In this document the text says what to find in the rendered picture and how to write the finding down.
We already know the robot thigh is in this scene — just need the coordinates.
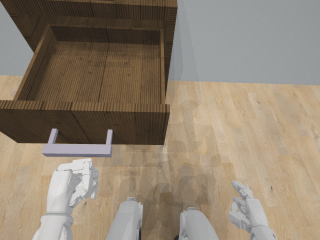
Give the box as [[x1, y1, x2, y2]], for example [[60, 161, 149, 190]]
[[179, 209, 219, 240], [105, 200, 143, 240]]

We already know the right robot hand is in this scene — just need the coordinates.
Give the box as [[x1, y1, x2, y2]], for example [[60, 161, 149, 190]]
[[229, 180, 269, 233]]

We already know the robot left forearm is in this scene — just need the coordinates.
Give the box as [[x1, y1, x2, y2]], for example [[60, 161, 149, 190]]
[[32, 213, 74, 240]]

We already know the left robot hand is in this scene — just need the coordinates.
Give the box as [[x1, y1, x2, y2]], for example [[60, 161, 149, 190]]
[[46, 158, 99, 215]]

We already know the cabinet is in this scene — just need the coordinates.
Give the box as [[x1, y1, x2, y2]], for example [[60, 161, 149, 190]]
[[0, 0, 178, 100]]

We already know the right robot thigh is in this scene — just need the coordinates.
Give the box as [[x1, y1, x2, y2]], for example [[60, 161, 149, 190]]
[[179, 209, 219, 240]]

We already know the left robot thigh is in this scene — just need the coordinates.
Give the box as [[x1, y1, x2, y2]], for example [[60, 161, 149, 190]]
[[105, 200, 143, 240]]

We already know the drawer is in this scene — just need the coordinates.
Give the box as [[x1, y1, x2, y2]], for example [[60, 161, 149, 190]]
[[0, 23, 170, 145]]

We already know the robot right forearm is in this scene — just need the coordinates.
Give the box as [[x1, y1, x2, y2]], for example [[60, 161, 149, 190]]
[[250, 226, 277, 240]]

